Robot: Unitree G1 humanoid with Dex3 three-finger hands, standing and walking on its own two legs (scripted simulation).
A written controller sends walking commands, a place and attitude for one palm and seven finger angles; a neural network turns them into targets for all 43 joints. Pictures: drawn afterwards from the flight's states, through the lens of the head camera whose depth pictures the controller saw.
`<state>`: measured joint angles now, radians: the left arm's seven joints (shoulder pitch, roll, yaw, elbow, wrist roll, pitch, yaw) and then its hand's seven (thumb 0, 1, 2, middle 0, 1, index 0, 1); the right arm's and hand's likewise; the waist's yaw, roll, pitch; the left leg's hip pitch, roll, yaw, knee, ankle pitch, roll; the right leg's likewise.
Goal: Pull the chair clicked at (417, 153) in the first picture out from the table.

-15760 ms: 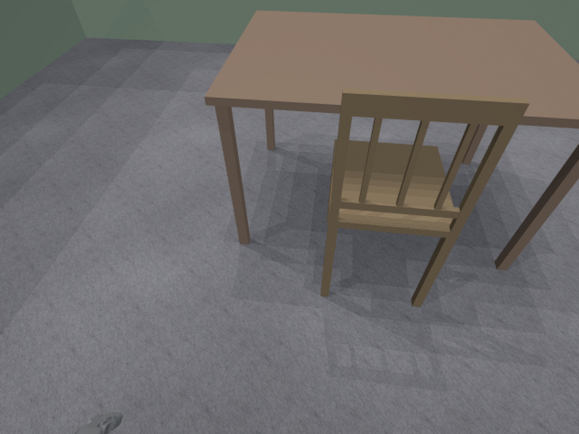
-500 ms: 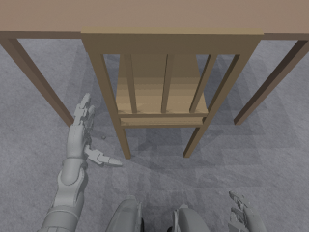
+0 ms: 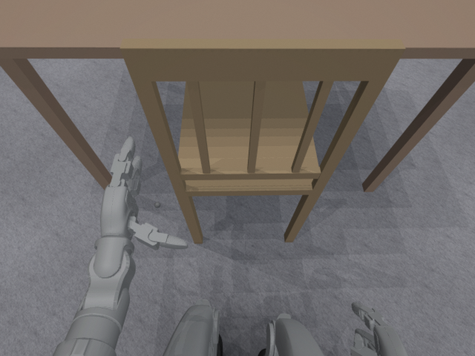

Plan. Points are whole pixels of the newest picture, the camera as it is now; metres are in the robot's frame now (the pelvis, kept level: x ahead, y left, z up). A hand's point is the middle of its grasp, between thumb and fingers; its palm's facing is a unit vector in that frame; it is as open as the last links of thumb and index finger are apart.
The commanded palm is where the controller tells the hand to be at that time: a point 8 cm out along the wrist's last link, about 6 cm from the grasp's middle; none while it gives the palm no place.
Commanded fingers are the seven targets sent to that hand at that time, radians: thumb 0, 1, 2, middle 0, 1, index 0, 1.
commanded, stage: aim the fingers beside a spindle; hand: left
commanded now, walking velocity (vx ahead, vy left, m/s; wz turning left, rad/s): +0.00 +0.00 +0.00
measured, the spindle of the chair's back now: (254, 133) +0.52 -0.01 +0.01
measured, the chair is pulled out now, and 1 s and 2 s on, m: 0.00 0.00 0.00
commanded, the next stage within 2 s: none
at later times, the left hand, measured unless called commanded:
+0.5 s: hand (174, 209) +0.35 +0.13 +0.01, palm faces +0.02 -1.00 -0.02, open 16.9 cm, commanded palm +0.34 +0.19 +0.02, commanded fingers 0.00 -0.50 0.30 -0.06 -0.08 -0.06 -0.08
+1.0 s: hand (164, 198) +0.36 +0.14 +0.02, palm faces +0.07 -1.00 -0.06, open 16.9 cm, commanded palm +0.33 +0.19 +0.01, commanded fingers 0.00 -0.50 0.30 -0.06 -0.08 -0.06 -0.08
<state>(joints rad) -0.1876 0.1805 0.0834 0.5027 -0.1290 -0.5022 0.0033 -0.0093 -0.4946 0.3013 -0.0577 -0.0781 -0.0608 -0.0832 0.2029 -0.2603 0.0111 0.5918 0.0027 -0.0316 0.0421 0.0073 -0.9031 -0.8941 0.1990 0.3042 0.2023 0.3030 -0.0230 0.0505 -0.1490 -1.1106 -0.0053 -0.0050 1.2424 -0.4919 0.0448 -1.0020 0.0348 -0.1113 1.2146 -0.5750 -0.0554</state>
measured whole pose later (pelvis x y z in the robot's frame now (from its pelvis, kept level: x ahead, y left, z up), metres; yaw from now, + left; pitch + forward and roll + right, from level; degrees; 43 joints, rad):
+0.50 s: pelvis +0.00 +0.00 +0.00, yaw +0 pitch +21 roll -3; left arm -0.16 0.14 0.05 0.47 -0.13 -0.50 -0.01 -0.01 -0.49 0.30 -0.06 -0.08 -0.06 -0.08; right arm 0.20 -0.26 0.00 0.58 0.00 -0.04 0.03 0.01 -0.90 -0.89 0.20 0.30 0.20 0.30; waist -0.03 0.05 -0.14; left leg -1.12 0.00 0.00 1.24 -0.50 0.04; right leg -1.01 0.04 -0.11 1.22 -0.58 -0.06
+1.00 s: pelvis +0.00 +0.00 +0.00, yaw +0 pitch +21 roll -3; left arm -0.22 0.17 0.08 0.49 -0.10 -0.53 0.04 -0.01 -0.50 0.30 -0.06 -0.08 -0.06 -0.08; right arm 0.17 -0.26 0.00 0.59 -0.01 -0.03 0.04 0.01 -0.90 -0.89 0.20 0.30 0.20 0.30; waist -0.03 0.05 -0.14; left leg -1.13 -0.01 -0.01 1.26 -0.50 0.04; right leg -1.02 0.04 -0.11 1.24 -0.58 -0.06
